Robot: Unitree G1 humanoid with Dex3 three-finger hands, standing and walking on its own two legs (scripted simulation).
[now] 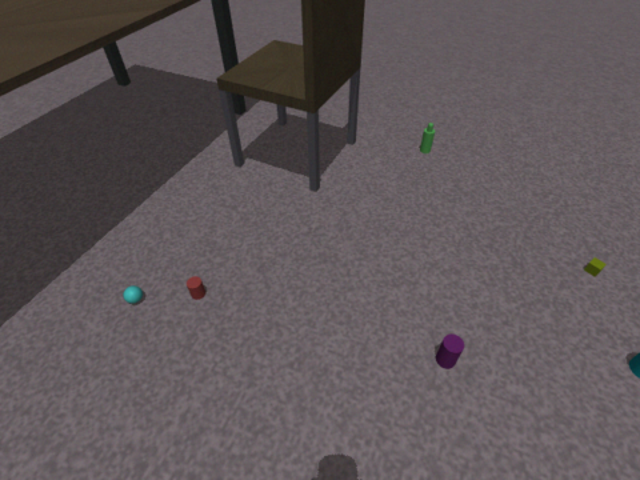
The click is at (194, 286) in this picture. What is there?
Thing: low tin
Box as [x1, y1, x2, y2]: [186, 276, 205, 299]
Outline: 195,276 189,278 186,284 192,297 198,299 204,295 205,291 200,279
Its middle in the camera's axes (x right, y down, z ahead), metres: -0.48 +0.19 +1.49
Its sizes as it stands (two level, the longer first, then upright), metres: 0.056 0.056 0.074
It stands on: the floor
